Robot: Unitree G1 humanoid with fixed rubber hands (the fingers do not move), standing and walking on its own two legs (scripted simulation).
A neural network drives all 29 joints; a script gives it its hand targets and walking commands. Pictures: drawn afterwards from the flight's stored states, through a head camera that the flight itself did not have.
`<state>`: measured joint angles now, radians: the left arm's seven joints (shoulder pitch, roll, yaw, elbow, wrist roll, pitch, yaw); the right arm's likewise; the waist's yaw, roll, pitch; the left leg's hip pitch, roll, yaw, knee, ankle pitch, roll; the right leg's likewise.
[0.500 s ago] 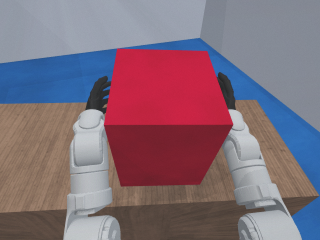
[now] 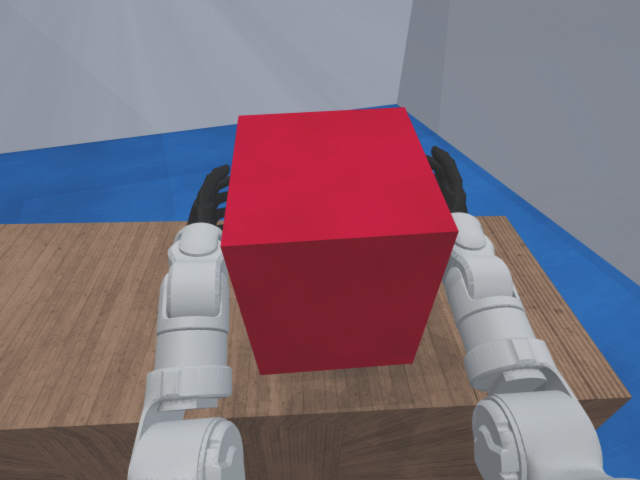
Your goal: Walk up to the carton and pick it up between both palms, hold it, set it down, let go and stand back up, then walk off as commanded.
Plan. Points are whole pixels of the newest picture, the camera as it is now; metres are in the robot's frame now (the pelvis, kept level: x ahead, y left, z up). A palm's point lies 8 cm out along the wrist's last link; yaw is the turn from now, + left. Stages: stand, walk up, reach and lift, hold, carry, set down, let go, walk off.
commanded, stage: hold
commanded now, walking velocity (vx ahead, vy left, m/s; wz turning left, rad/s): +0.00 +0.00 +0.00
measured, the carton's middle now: (329, 245) +0.36 -0.01 +0.15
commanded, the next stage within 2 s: none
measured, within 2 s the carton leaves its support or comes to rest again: neither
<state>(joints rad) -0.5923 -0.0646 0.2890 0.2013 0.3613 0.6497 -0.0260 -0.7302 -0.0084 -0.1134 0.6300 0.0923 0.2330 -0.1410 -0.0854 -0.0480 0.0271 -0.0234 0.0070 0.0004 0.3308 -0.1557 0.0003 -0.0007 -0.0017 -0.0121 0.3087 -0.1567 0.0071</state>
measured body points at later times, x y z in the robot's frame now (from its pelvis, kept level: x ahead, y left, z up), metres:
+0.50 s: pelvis +0.00 +0.00 +0.00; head -0.02 +0.02 +0.45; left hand +0.37 +0.15 +0.18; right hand +0.37 -0.15 +0.18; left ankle +0.03 +0.12 -0.75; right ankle +0.02 -0.12 -0.75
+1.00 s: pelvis +0.01 +0.00 +0.00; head -0.04 +0.02 +0.45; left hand +0.39 +0.14 +0.17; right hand +0.39 -0.15 +0.19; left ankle +0.03 +0.12 -0.75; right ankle +0.02 -0.12 -0.75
